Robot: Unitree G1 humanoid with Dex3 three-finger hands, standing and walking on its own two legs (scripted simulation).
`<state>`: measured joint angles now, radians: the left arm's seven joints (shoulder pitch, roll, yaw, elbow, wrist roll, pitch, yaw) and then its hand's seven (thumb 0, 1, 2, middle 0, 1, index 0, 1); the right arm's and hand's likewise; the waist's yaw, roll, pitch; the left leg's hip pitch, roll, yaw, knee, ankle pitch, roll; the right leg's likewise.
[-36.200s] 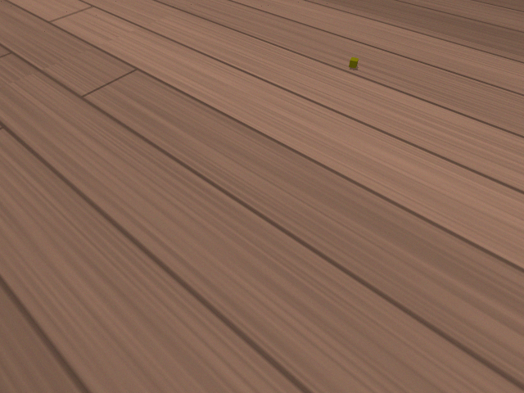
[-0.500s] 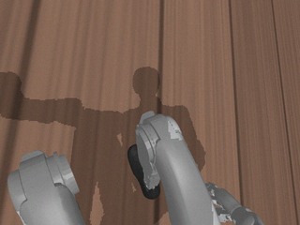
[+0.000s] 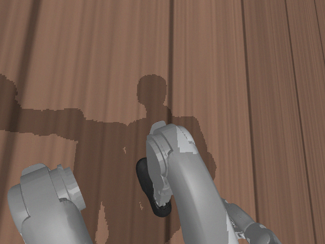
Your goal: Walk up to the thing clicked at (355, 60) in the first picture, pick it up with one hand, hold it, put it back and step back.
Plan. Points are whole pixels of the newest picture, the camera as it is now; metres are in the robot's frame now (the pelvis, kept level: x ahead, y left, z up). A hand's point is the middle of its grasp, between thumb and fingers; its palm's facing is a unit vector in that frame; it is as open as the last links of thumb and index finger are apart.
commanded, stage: open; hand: left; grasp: from above
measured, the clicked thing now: out of the picture +0.47 +0.33 -0.27
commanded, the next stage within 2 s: withdraw in 0.48 s
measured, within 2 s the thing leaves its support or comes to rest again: neither
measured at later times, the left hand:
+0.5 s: hand out of the picture +0.45 +0.32 -0.23, palm faces -0.48 -0.08 -0.87, open 12.8 cm
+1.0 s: hand out of the picture +0.47 +0.35 -0.13, palm faces -0.28 -0.05 -0.96, open 13.9 cm
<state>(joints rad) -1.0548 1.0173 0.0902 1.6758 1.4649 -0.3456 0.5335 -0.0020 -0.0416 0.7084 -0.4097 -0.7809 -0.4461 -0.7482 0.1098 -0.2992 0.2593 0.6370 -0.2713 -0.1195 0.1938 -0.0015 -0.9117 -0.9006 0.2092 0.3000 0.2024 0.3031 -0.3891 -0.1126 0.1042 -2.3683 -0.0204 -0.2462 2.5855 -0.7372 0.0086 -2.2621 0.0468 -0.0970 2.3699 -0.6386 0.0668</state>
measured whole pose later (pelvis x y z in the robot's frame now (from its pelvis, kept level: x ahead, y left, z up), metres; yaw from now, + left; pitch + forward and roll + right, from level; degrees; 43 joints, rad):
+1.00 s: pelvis +0.01 +0.00 +0.03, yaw +3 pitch +35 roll -13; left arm -0.99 0.81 0.08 1.39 1.27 -0.12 0.47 0.00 -0.47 0.97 -0.09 -1.01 -0.11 -1.00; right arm 0.16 -0.29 0.11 0.68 -0.17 -0.08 0.24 0.00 -0.91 -0.90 0.21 0.30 0.20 0.30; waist -0.28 0.00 -0.07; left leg -2.35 -0.02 -0.19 2.47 -0.74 0.00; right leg -2.27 0.01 -0.06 2.31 -0.66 0.06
